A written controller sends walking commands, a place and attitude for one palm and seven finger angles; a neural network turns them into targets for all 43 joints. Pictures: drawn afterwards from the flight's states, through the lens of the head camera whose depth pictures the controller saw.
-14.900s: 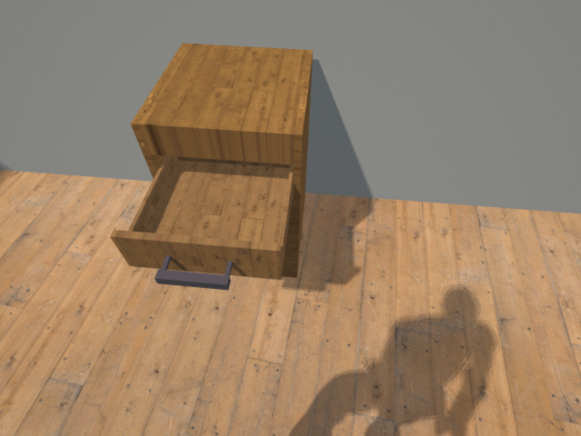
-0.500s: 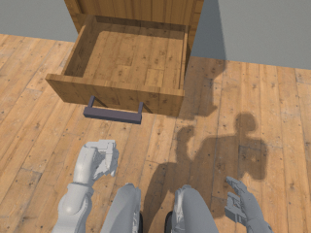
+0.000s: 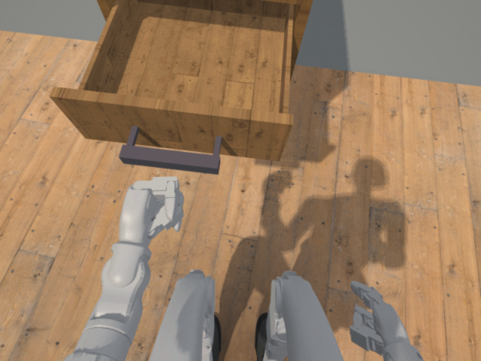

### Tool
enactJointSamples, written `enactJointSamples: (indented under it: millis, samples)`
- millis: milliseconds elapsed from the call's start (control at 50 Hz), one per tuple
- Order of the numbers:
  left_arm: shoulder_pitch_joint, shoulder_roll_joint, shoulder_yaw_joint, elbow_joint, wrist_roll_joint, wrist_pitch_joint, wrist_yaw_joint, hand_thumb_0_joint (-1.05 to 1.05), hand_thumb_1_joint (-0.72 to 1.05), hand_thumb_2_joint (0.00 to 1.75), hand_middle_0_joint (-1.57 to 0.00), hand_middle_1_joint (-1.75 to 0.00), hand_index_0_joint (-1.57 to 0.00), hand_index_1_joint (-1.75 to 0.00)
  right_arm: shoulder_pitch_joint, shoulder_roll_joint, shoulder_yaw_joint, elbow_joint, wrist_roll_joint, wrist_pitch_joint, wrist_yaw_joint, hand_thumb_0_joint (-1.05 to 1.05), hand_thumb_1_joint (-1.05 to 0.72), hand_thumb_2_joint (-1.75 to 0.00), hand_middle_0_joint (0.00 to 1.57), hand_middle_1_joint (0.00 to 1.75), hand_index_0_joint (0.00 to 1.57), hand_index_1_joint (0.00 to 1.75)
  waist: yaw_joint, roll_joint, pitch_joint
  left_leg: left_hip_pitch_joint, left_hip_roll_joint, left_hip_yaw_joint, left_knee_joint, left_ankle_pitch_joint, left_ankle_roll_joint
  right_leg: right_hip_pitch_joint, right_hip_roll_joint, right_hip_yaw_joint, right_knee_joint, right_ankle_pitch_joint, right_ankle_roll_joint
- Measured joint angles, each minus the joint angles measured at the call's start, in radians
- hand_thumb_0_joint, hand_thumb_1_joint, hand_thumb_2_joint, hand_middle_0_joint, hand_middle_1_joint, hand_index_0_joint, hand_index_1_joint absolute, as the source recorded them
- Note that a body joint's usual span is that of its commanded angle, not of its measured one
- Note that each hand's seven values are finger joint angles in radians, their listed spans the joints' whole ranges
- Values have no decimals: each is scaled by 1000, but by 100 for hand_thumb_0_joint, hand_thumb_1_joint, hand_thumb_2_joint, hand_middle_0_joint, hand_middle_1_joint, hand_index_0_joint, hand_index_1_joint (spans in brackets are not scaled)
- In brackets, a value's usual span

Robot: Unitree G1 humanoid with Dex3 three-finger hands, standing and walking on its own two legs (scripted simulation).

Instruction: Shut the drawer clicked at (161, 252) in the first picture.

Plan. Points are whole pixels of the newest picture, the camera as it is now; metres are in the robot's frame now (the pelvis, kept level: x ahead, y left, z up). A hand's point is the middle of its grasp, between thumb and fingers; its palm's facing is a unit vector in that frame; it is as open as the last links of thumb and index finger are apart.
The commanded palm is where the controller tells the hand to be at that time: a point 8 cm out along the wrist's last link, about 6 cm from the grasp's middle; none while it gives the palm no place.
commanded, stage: bring the fist close to the handle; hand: left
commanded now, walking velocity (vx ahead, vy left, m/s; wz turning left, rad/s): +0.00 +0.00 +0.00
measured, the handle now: (173, 148) +0.46 +0.14 -0.02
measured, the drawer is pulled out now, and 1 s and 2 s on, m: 0.28 0.27 0.13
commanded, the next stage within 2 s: push the drawer shut in 0.44 s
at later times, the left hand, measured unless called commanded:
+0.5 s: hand (188, 207) +0.35 +0.10 -0.02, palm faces -0.10 -0.99 -0.02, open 3.3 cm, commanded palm +0.33 +0.15 -0.01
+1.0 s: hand (188, 192) +0.38 +0.10 -0.02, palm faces -0.11 -0.99 -0.05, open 2.9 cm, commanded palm +0.39 +0.15 -0.01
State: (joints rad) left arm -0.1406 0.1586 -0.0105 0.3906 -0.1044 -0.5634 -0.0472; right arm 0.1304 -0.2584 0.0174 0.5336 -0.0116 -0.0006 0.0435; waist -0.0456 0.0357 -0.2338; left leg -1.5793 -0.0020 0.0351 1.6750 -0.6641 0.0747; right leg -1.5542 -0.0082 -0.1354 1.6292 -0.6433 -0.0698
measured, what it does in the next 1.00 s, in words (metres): stands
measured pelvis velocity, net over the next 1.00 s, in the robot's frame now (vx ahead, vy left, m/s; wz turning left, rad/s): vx -0.01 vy -0.01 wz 0.01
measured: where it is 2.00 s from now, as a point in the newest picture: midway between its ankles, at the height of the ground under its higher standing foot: outside the picture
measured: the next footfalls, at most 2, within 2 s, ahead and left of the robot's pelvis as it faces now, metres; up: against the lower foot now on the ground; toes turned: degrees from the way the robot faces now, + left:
none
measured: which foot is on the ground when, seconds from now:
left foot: down 0.00-1.00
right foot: down 0.00-1.00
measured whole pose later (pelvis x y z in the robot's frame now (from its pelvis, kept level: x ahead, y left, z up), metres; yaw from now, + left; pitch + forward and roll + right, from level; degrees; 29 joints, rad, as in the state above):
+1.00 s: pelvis -0.01 -0.01 -0.01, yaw +0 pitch +33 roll -3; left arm -0.34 0.19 0.02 0.53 -0.09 -0.55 -0.04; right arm 0.14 -0.26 0.02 0.56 -0.01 0.05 0.03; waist -0.06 0.04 -0.21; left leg -1.63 0.00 0.02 1.70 -0.65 0.06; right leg -1.60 -0.01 -0.15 1.66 -0.64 -0.08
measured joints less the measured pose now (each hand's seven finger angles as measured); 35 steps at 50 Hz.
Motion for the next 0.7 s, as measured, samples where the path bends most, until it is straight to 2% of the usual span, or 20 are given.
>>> enactJointSamples:
  millis: [100, 180, 320, 500, 600, 700]
  samples:
    - [-59, 3, -10, 56, 13, 12, 0, 1, 90, 90, -140, -160, -139, -160, -7, 0, 3, 0, 0, 14, 6, 1, -90, -90, 20, 30, 21, 30, -5, 1, 0, -37, -3, 1, 29, -5, 5, -34, -6, -1, 28, -7, 3]
    - [-52, -4, -12, 10, 9, 34, 9, 2, 90, 90, -140, -160, -139, -160, -11, 1, -2, -12, 2, 31, 8, 1, -91, -90, 20, 30, 21, 30, -7, 9, 9, -47, -3, 5, 35, -7, 9, -45, -6, 2, 34, -7, 6]
    - [-15, -18, -31, -30, 21, 39, 38, 2, 90, 90, -140, -160, -139, -160, -3, 3, 1, -11, 8, 55, 11, 1, -91, -90, 20, 30, 20, 30, 11, 12, 4, -19, -5, 16, 5, -1, 11, -24, -6, 16, 12, -2, 12]
    - [-44, -11, -23, 22, 22, 28, 33, 2, 90, 90, -140, -160, -139, -160, -13, 10, 3, -13, 5, 48, 4, 1, -90, -90, 20, 30, 21, 30, -3, -1, -1, -23, -5, 0, 11, -2, -2, -23, -5, 0, 15, -7, -2]
    - [-34, -7, -20, 3, 20, 17, 28, 2, 90, 90, -140, -160, -139, -160, -18, 2, -5, -16, 5, 55, 7, 1, -91, -90, 20, 30, 20, 30, -1, 0, 1, -18, -3, -1, 9, -2, -6, -19, -3, -1, 15, -7, -6]
    - [-77, 4, -16, 56, 27, 24, 26, 1, 90, 90, -140, -160, -140, -160, -24, -3, -1, -9, 5, 53, -1, 1, -91, -90, 20, 30, 20, 30, -1, -1, 5, -23, -3, -5, 13, 0, -10, -24, -3, -5, 20, -6, -11]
